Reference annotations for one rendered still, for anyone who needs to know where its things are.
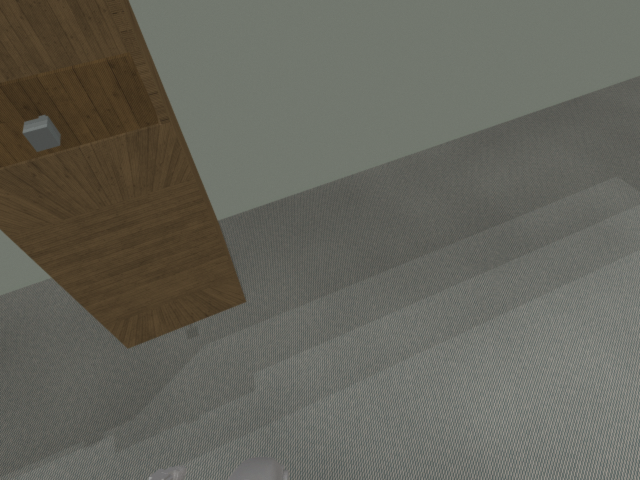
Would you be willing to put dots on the drawer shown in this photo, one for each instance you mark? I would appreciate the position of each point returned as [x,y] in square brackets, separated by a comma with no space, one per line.
[86,103]

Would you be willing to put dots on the handle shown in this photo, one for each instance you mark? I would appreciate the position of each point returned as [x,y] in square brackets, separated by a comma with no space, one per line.
[41,133]

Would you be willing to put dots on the cabinet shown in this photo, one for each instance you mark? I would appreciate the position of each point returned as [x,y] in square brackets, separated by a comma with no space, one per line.
[123,224]

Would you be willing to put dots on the left robot thigh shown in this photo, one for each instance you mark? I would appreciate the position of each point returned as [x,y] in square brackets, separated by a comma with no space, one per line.
[260,468]

